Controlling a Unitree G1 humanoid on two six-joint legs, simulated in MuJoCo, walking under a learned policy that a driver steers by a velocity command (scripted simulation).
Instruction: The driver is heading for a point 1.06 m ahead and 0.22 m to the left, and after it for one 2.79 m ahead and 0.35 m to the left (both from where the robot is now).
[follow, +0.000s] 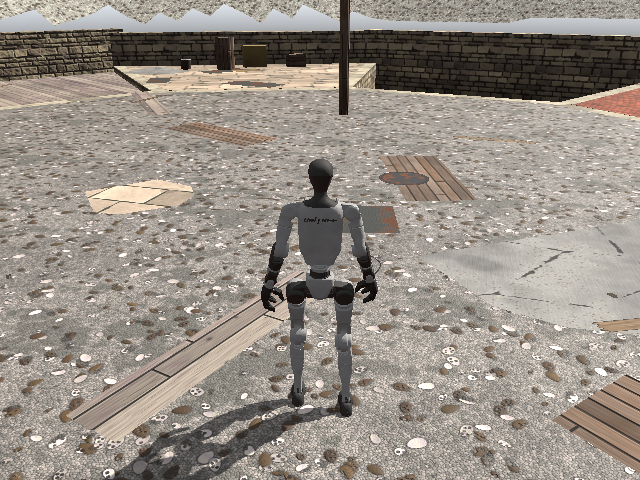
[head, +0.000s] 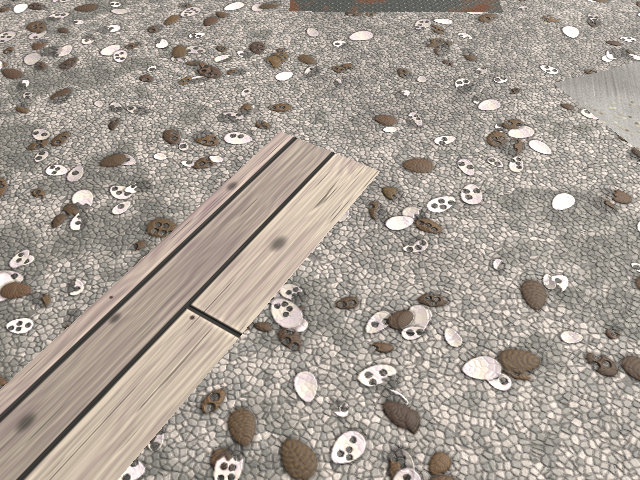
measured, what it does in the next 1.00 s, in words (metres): walks ahead: right foot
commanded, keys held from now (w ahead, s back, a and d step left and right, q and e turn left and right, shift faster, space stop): w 1.00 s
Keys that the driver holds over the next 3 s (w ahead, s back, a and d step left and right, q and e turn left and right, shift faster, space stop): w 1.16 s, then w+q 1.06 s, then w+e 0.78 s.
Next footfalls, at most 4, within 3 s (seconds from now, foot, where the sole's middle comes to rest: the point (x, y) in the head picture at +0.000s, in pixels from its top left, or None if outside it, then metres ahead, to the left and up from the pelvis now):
0.62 right None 0.42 -0.14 -0.77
1.20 left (297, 382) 0.75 0.09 -0.77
1.70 right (373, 279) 1.04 -0.10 -0.77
2.22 left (245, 236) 1.20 0.25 -0.77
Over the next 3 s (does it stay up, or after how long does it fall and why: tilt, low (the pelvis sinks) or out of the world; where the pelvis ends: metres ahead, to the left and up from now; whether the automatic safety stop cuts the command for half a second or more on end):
stays up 1.52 0.28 0.01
